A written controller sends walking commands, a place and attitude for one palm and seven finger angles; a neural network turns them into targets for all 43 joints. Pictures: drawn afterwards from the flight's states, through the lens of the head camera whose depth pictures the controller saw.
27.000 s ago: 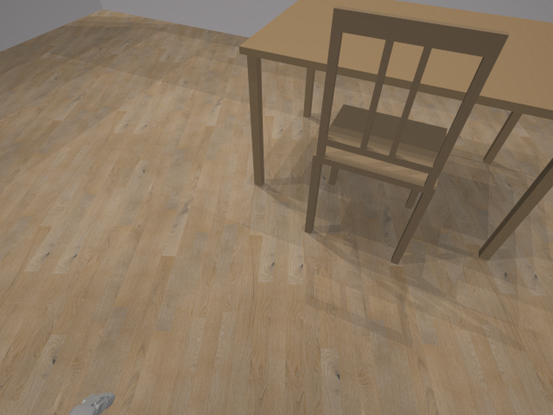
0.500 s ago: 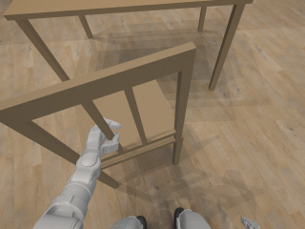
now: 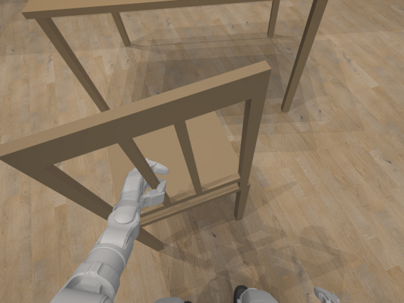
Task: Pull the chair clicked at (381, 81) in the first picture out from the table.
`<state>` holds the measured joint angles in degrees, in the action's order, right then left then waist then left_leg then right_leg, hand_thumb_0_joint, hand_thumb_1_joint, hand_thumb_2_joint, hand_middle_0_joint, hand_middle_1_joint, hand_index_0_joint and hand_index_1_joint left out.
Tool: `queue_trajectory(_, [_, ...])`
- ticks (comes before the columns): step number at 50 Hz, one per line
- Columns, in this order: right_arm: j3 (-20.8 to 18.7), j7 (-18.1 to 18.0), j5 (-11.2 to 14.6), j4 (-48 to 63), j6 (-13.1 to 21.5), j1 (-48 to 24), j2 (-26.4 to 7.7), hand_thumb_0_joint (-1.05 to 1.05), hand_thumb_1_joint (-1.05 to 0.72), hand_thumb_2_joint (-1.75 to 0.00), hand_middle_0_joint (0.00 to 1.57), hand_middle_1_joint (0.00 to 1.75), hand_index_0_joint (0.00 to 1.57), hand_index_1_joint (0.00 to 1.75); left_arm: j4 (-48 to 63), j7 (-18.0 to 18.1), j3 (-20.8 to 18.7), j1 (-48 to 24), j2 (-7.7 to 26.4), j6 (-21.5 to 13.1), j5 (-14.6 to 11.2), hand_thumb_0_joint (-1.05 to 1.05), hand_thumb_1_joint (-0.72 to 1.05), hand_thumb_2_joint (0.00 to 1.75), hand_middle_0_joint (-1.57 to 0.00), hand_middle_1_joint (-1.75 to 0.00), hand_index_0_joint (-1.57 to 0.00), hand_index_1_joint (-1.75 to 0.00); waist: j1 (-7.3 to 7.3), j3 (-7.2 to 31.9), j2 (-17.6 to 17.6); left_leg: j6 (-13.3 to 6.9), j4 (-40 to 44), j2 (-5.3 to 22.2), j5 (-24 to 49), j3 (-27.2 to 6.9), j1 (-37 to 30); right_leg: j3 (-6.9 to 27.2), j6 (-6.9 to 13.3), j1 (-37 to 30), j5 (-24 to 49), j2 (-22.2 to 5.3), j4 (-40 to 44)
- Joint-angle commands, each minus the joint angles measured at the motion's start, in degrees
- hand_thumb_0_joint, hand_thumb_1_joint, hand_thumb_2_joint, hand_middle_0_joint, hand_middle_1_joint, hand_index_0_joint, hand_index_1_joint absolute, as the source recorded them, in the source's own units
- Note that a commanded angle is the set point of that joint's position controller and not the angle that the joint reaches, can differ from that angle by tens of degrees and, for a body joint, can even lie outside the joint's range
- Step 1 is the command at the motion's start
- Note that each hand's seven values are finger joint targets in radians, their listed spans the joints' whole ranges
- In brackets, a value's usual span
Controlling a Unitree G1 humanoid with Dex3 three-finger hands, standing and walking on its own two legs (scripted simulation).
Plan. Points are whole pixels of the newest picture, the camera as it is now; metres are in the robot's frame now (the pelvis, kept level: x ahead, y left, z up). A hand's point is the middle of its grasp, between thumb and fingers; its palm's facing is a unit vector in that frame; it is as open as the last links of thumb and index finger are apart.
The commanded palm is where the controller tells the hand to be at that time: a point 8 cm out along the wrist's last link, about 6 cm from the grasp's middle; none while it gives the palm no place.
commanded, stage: step backward, pulling the chair out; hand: left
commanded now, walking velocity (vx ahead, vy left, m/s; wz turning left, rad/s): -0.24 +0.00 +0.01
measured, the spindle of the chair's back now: (150, 177) +0.37 +0.14 -0.05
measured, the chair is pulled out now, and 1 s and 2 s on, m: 0.55 0.60 0.60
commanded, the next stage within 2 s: stop walking, hand still on the chair in 0.32 s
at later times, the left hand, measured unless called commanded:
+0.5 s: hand (154, 213) +0.29 +0.12 -0.06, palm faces -0.12 -0.97 -0.23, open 5.4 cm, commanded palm +0.28 +0.17 -0.04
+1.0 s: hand (152, 215) +0.28 +0.12 -0.06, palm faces -0.10 -0.97 -0.21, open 5.5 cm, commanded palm +0.27 +0.18 -0.04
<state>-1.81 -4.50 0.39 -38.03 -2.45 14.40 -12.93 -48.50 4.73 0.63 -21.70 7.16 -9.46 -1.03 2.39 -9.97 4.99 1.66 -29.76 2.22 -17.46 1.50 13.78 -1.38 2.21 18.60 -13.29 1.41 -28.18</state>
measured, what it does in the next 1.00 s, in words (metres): stands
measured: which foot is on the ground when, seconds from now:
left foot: down 0.00-1.00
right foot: down 0.00-1.00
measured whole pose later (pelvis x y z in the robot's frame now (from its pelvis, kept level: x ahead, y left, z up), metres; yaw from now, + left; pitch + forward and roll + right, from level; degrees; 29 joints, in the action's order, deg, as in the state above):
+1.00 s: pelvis -0.01 +0.02 +0.00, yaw -1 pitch -1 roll +1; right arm -1.4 -7.7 1.5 -39.0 -2.0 10.2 -14.9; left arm -44.8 3.6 3.4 -11.8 6.3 -4.1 -0.7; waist 1.9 -4.9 3.3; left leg 3.5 -25.5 4.1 -15.5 1.7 8.4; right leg 0.7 0.5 14.3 -12.2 0.4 -28.0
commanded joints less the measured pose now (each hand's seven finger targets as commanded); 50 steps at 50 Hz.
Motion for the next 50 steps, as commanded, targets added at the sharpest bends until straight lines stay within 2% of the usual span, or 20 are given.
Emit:
queue_trajectory(1, [-2.98,-1.25,1.46,4.09,1.84,3.05,-8.69,0.00,-0.90,-0.90,0.20,0.30,0.20,0.30,4.47,-0.14,-3.16,-19.91,10.49,-2.92,0.23,0.00,0.90,0.90,-0.50,-1.45,-0.50,-1.45,-0.47,29.01,-17.40,0.94,-18.08,1.79,-1.35,-2.58,4.72,12.67,5.79,-28.95,69.60,-17.72,1.34])
queue_trajectory(2, [-2.83,-1.37,1.57,4.44,2.44,1.09,-8.61,0.00,-0.90,-0.90,0.20,0.30,0.20,0.30,2.50,-0.68,-4.12,-18.91,10.93,-2.70,-0.01,0.00,0.90,0.90,-0.50,-1.45,-0.50,-1.45,-1.58,27.40,-18.52,0.49,-19.83,0.88,-10.74,-5.79,8.53,11.40,4.47,-26.66,66.77,-20.04,1.74])
queue_trajectory(3, [-2.42,-1.27,1.81,4.84,2.53,-0.44,-8.06,0.00,-0.90,-0.90,0.20,0.30,0.20,0.30,2.20,-1.13,-3.61,-19.04,10.52,-2.81,0.12,0.00,0.90,0.90,-0.50,-1.45,-0.50,-1.45,-2.32,25.40,-15.52,0.04,-20.48,1.35,-11.10,-7.09,8.18,10.34,3.68,-21.21,53.63,-20.24,2.89])
queue_trajectory(4, [-1.56,-1.50,1.66,4.21,2.60,-1.14,-7.38,0.00,-0.90,-0.90,0.20,0.30,0.20,0.30,2.50,-1.16,-3.27,-19.81,10.30,-3.22,0.36,0.00,0.90,0.90,-0.50,-1.45,-0.50,-1.45,-2.44,25.67,-11.15,0.12,-18.02,1.28,-10.87,-6.51,7.88,10.83,4.89,-20.05,47.79,-20.15,2.90])
queue_trajectory(5, [-0.93,-1.85,1.42,3.17,2.52,-1.35,-7.57,0.00,-0.90,-0.90,0.20,0.30,0.20,0.30,2.05,-0.59,-3.65,-18.53,11.27,-3.04,0.53,0.00,0.90,0.90,-0.50,-1.45,-0.50,-1.45,-2.25,25.92,-5.55,0.14,-12.56,1.34,-8.66,-5.50,6.73,10.78,5.63,-20.52,47.21,-19.89,2.07])
queue_trajectory(6, [-0.40,-2.02,1.54,3.19,2.22,-1.10,-6.76,0.00,-0.90,-0.90,0.20,0.30,0.20,0.30,2.40,-0.11,-3.69,-17.74,11.40,-2.96,0.38,0.00,0.90,0.90,-0.50,-1.45,-0.50,-1.45,-2.12,27.69,-4.56,0.29,-8.75,1.06,-6.13,-4.49,5.62,10.24,4.86,-20.99,45.51,-18.93,0.76])
queue_trajectory(10, [-0.72,-2.95,1.86,3.58,1.13,-0.77,-7.56,0.00,-0.90,-0.90,0.20,0.30,0.20,0.30,3.23,0.90,-3.08,-14.84,11.20,-1.94,-0.90,0.00,0.90,0.90,-0.50,-1.45,-0.50,-1.45,-1.48,29.16,-8.47,-0.27,-0.54,2.67,8.55,-3.24,-1.38,7.64,1.28,-17.61,35.56,-16.08,-0.77])
queue_trajectory(12, [-1.14,-2.93,1.46,4.84,0.49,-1.18,-8.22,0.00,-0.90,-0.90,0.20,0.30,0.20,0.30,5.45,0.42,-1.71,-14.90,9.10,-1.58,-1.01,0.00,0.90,0.90,-0.50,-1.45,-0.50,-1.45,-1.29,27.86,-9.07,-2.04,2.44,5.76,19.85,-4.90,-4.72,4.07,-2.45,-13.03,25.61,-11.14,-0.44])
queue_trajectory(14, [-1.50,-2.54,1.48,5.38,-0.11,-0.59,-8.44,0.00,-0.90,-0.90,0.20,0.30,0.20,0.30,6.13,-0.20,-0.46,-15.16,7.43,-1.98,-0.63,0.00,0.90,0.90,-0.50,-1.45,-0.50,-1.45,-0.77,25.95,-10.53,-2.80,3.45,6.85,20.92,-4.24,-6.47,2.71,-5.07,-10.00,16.19,-7.57,1.43])
queue_trajectory(16, [-0.93,-2.49,0.86,6.20,-0.18,-2.15,-7.52,0.00,-0.90,-0.90,0.20,0.30,0.20,0.30,7.94,-0.64,0.47,-14.64,6.41,-1.99,-0.59,0.00,0.90,0.90,-0.50,-1.45,-0.50,-1.45,-0.61,25.30,1.12,-4.00,6.42,8.72,23.31,-6.38,-4.29,1.11,-3.75,-10.59,11.38,-5.66,-2.40])
queue_trajectory(18, [-1.35,-1.91,0.67,6.64,-0.26,-1.99,-7.88,0.00,-0.90,-0.90,0.20,0.30,0.20,0.30,8.72,-0.49,0.08,-13.81,6.25,-2.16,-0.06,0.00,0.90,0.90,-0.50,-1.45,-0.50,-1.45,-1.36,25.24,5.99,-4.83,6.81,10.31,23.38,-7.54,-2.76,1.15,-2.93,-10.70,6.28,-4.13,-3.27])
queue_trajectory(21, [-1.79,-1.67,0.65,6.72,-0.02,-0.92,-7.98,0.00,-0.90,-0.90,0.20,0.30,0.20,0.30,8.49,-0.66,-0.30,-14.03,7.21,-2.03,0.27,0.00,0.90,0.90,-0.50,-1.45,-0.50,-1.45,-1.42,23.71,3.88,-4.93,6.86,10.95,18.42,-7.09,-1.53,1.22,-2.86,-9.47,3.17,-3.48,-2.17])
queue_trajectory(22, [-1.34,-1.82,0.98,8.04,0.47,-1.64,-7.22,0.00,-0.90,-0.90,0.20,0.30,0.20,0.30,18.95,-0.65,-0.72,-21.56,9.15,-2.87,-0.13,0.00,0.90,0.90,-0.50,-1.45,-0.50,-1.45,-1.45,24.60,3.02,-4.64,6.85,10.58,14.26,-6.33,-1.35,1.95,-2.94,-10.40,2.17,-3.94,-1.61])
queue_trajectory(25, [-1.00,-2.55,1.38,7.34,1.34,-1.57,-7.10,0.00,-0.90,-0.90,0.20,0.30,0.20,0.30,14.46,0.04,-0.74,-14.75,8.78,-1.34,-0.41,0.00,0.90,0.90,-0.50,-1.45,-0.50,-1.45,-1.51,22.20,-1.05,-3.25,6.39,7.01,0.64,-3.77,-0.40,4.58,-2.36,-8.27,-3.99,-5.07,3.17])
queue_trajectory(27, [-0.96,-2.63,1.45,6.90,1.90,-0.87,-6.86,0.00,-0.90,-0.90,0.20,0.30,0.20,0.30,13.63,-0.05,-0.95,-12.87,8.98,-0.41,-0.46,0.00,0.90,0.90,-0.50,-1.45,-0.50,-1.45,-1.59,22.13,-4.39,-2.74,5.11,5.04,-2.06,-2.42,-2.13,6.44,-2.10,-6.60,-6.61,-6.00,5.93])
queue_trajectory(30, [-0.65,-3.11,1.35,5.69,2.72,-1.44,-6.73,0.00,-0.90,-0.90,0.20,0.30,0.20,0.30,14.30,0.32,-2.30,-11.10,10.83,0.16,-0.52,0.00,0.90,0.90,-0.50,-1.45,-0.50,-1.45,-1.57,21.89,-4.76,-2.52,4.38,3.74,0.35,-1.14,-5.37,7.63,-2.09,-5.50,-6.28,-7.04,8.17])
queue_trajectory(35, [-0.53,-3.59,1.09,4.40,3.37,-2.23,-6.60,0.00,-0.90,-0.90,0.20,0.30,0.20,0.30,12.75,0.06,-2.80,-6.23,10.39,1.13,-0.64,0.00,0.90,0.90,-0.50,-1.45,-0.50,-1.45,-1.59,21.43,-9.07,-2.40,4.45,3.88,7.90,-1.14,-7.17,7.16,-2.70,-8.34,5.74,-7.42,7.27])
queue_trajectory(40, [-0.74,-3.82,0.94,3.97,3.30,-3.20,-6.74,0.00,-0.90,-0.90,0.20,0.30,0.20,0.30,13.64,-0.55,-1.74,-4.06,9.25,1.23,-0.55,0.00,0.90,0.90,-0.50,-1.45,-0.50,-1.45,-1.30,21.79,-6.96,-1.94,4.30,4.48,16.42,-0.61,-9.06,5.96,-2.50,-11.56,21.32,-7.74,4.24])
queue_trajectory(43, [-0.74,-3.59,0.83,4.44,2.89,-3.63,-6.52,0.00,-0.90,-0.90,0.20,0.30,0.20,0.30,14.40,-0.84,-1.33,-3.44,8.37,1.32,-0.45,0.00,0.90,0.90,-0.50,-1.45,-0.50,-1.45,-1.46,22.20,-7.00,-1.73,3.87,4.10,17.02,-0.16,-9.27,6.24,-2.22,-12.49,24.18,-8.04,3.67])
queue_trajectory(50, [-0.52,-3.33,1.15,5.26,1.85,-4.38,-6.28,0.00,-0.90,-0.90,0.20,0.30,0.20,0.30,15.39,-0.39,-0.57,-2.51,8.00,1.79,-0.55,0.00,0.90,0.90,-0.50,-1.45,-0.50,-1.45,-1.45,20.35,-4.09,-1.89,5.75,4.27,17.37,-1.13,-10.44,5.58,-1.44,-11.32,18.60,-7.35,4.82])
